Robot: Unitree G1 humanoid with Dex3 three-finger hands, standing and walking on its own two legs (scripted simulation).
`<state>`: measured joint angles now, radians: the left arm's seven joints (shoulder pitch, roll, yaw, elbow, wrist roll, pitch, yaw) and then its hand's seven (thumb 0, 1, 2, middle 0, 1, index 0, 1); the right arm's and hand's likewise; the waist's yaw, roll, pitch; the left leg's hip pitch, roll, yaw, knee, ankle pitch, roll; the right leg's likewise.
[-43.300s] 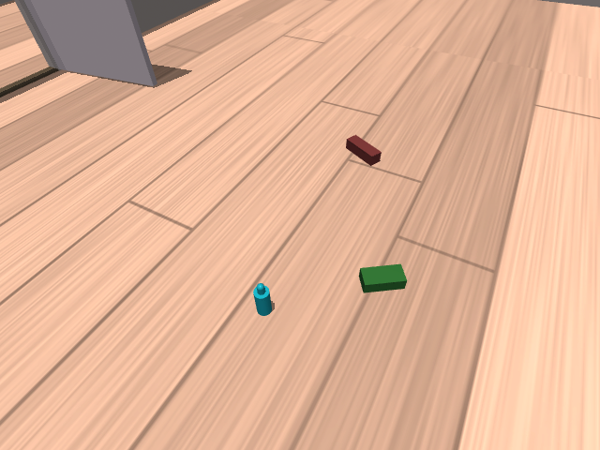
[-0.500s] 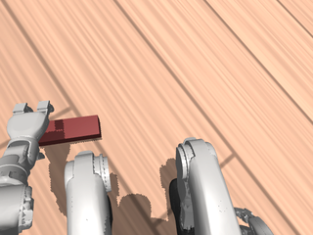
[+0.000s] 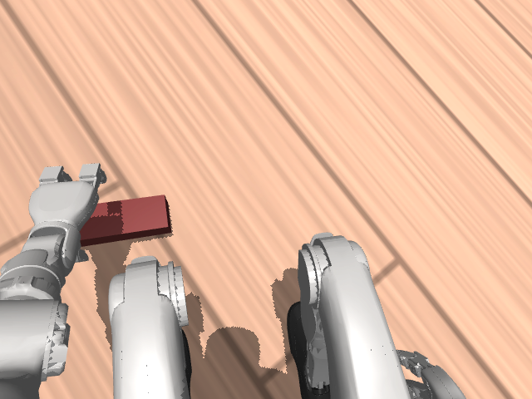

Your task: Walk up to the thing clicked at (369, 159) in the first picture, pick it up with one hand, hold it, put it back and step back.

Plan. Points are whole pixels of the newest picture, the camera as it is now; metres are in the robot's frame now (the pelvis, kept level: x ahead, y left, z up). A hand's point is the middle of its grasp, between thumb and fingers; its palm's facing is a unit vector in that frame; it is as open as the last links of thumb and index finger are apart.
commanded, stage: approach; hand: left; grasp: from above
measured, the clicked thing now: (115, 221) +0.43 +0.25 -0.30
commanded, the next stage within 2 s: rest palm in 0.26 s
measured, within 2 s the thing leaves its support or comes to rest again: neither
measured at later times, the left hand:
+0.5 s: hand (74, 218) +0.41 +0.28 -0.17, palm faces -0.45 -0.04 -0.89, open 14.2 cm
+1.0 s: hand (106, 231) +0.40 +0.25 -0.24, palm faces -0.38 +0.01 -0.93, open 14.1 cm
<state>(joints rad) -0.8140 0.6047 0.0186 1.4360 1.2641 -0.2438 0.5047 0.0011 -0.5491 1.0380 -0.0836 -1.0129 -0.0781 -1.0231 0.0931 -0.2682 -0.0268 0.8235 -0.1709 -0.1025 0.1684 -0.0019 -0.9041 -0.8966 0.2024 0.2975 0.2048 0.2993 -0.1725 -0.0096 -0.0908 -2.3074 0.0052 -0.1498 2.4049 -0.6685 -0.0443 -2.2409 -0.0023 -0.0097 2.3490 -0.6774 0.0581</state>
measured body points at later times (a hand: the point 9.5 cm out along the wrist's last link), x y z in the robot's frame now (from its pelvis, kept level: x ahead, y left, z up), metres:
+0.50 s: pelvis +0.00 +0.00 -0.01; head +0.22 +0.03 +0.39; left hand +0.43 +0.28 -0.12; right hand +0.05 -0.27 -0.13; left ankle +0.08 +0.14 -0.29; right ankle +0.10 -0.14 -0.29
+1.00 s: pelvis +0.00 +0.01 -0.02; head +0.24 +0.09 +0.35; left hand +0.42 +0.25 -0.19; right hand +0.08 -0.28 -0.11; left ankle +0.08 +0.14 -0.29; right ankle +0.10 -0.14 -0.29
